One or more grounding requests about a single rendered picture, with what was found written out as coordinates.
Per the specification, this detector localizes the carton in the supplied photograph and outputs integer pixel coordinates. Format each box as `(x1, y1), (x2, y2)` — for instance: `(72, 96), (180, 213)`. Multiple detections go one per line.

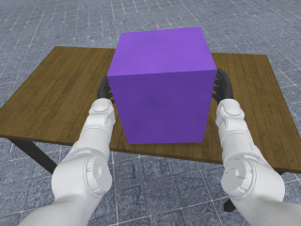
(106, 26), (217, 144)

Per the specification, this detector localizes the robot right upper arm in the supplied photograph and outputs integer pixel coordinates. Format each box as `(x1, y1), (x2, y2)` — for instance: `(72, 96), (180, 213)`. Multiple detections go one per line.
(220, 158), (301, 226)

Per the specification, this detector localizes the left robot forearm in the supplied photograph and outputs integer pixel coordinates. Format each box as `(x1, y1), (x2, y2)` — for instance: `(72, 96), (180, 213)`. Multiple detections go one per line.
(51, 98), (116, 194)

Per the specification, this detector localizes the table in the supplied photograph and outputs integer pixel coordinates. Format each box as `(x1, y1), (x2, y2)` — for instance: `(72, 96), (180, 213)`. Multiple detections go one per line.
(0, 46), (301, 213)

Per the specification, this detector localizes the left robot hand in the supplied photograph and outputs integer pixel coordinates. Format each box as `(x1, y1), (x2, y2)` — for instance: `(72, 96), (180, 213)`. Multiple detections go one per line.
(97, 74), (115, 104)

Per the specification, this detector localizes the robot left upper arm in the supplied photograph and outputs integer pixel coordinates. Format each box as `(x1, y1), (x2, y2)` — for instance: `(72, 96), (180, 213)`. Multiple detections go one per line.
(18, 153), (113, 226)

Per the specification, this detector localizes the right robot forearm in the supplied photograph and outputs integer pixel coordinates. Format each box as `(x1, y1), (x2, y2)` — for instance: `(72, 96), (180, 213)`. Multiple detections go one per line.
(215, 98), (273, 170)

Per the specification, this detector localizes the right robot hand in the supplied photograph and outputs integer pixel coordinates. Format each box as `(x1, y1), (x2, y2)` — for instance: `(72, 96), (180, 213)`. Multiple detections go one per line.
(212, 68), (234, 105)

